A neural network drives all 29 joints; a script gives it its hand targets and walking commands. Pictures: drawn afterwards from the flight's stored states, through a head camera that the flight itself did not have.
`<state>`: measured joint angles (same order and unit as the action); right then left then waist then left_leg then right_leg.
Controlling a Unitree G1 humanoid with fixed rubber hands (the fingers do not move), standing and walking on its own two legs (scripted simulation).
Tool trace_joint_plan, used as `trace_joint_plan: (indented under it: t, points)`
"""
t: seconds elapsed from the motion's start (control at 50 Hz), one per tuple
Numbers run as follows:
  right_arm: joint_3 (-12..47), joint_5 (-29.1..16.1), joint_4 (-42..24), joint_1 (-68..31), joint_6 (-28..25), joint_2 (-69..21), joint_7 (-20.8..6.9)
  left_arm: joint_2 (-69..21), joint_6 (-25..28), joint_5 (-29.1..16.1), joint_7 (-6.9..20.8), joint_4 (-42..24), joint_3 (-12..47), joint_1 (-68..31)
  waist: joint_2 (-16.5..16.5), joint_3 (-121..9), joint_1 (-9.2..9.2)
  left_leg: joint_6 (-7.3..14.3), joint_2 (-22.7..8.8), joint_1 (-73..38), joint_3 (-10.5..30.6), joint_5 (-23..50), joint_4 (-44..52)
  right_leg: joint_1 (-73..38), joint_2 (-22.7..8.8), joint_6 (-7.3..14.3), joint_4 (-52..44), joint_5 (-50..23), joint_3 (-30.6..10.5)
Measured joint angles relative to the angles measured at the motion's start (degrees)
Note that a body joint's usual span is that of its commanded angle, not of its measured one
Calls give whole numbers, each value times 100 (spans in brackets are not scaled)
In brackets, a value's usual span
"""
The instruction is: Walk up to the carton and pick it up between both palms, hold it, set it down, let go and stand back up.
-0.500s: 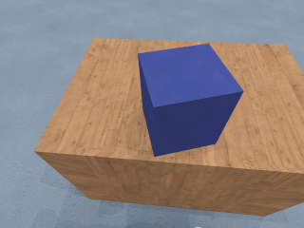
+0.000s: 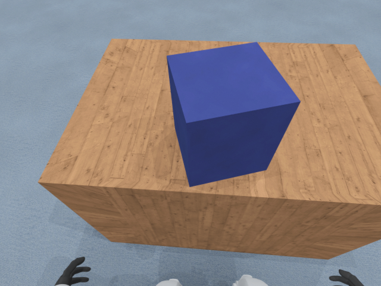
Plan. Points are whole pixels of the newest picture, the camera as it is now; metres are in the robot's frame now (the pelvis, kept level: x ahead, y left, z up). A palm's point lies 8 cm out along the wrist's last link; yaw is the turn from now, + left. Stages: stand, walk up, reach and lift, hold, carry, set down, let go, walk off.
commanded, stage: reach and lift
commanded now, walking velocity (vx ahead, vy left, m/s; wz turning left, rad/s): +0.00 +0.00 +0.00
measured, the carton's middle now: (221, 118) +0.49 -0.04 +0.04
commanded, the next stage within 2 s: none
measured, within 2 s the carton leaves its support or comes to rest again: neither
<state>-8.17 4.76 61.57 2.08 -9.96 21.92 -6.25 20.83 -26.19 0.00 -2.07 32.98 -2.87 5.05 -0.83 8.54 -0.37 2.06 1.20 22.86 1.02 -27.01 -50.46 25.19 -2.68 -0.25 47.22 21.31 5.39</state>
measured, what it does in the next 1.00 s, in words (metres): stands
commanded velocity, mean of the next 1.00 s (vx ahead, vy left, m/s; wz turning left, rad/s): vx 0.00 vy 0.00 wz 0.00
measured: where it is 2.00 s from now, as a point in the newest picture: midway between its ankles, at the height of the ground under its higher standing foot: outside the picture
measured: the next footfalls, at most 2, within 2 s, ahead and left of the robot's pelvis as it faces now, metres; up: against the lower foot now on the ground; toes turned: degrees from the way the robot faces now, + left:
none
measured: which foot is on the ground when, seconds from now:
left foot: down 0.00-1.00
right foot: down 0.00-1.00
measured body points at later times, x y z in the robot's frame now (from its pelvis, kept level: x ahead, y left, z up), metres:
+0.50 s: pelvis -0.02 +0.00 +0.01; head -0.02 +0.02 +0.46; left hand +0.16 +0.26 -0.07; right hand +0.14 -0.30 -0.06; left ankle +0.00 +0.10 -0.70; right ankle +0.04 -0.13 -0.70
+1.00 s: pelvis -0.03 -0.01 +0.02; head -0.03 -0.01 +0.46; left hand +0.18 +0.20 -0.05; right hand +0.16 -0.30 -0.03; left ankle +0.00 +0.09 -0.70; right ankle +0.04 -0.13 -0.70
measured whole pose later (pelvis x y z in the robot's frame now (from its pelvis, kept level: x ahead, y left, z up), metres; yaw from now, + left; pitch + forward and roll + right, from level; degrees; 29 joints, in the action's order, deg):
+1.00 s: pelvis -0.03 -0.01 +0.02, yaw -1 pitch -8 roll -3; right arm -5.0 -5.9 39.3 5.4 -8.3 21.9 -13.4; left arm 6.7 -11.7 0.0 -11.2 25.7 0.6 5.7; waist -2.3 8.5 -0.4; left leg 1.4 -1.9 13.2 0.8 -22.2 -43.6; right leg 14.3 0.8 1.0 36.6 13.9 5.4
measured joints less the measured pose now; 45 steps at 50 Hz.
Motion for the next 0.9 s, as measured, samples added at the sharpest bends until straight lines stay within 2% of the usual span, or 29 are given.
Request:
trace_joint_plan:
  t: [0.08, 0.26, 0.62, 0.9]
  points:
    - [0, -5, -221, 1, -136, -1, -28, -61, 78, 0, -1, -336, 0, 4, -47, -3, 0, -39, -146, -115, -6, -22, 0, -146, 151, 30, -136, -70, 0]
    - [28, -177, -335, 4, -162, -1, -109, -400, 339, 1, -54, -349, -1, 4, -68, -3, 0, -61, -262, -609, -12, 7, 148, -679, 278, 57, -415, -197, -2]
    - [228, -609, -1224, 240, 138, 0, -588, -714, 862, 1, -535, -349, 14, 17, -68, 2, 1, -61, -263, -958, -17, 399, 547, -1161, 298, 3, -1079, -742, -1]
    - [240, -943, -1983, 329, 164, 0, -715, -1308, 1314, 1, -832, -601, 324, 60, -143, 0, 1, -61, -306, -968, -22, 444, 587, -1124, 341, 74, -1039, -749, -1]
